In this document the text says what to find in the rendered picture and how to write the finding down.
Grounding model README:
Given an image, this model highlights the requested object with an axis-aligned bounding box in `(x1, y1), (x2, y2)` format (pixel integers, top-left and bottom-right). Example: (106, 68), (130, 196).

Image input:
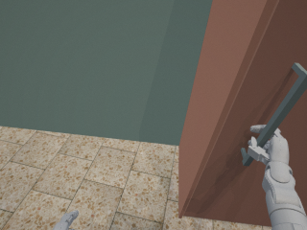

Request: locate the handle
(241, 62), (307, 166)

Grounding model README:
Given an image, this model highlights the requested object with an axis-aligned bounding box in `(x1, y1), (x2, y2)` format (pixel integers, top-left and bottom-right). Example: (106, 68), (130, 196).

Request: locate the wardrobe door
(183, 0), (307, 227)

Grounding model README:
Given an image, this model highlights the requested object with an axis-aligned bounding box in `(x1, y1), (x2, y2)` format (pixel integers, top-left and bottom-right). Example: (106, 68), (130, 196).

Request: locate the robot right hand
(248, 125), (290, 166)

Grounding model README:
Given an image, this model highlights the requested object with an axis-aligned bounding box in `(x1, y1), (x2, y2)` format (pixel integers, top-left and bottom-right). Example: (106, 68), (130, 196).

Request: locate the robot right forearm
(262, 161), (307, 230)

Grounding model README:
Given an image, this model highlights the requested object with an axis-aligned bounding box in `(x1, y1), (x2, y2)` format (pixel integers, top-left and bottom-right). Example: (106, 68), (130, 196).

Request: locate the robot left hand
(53, 210), (79, 230)

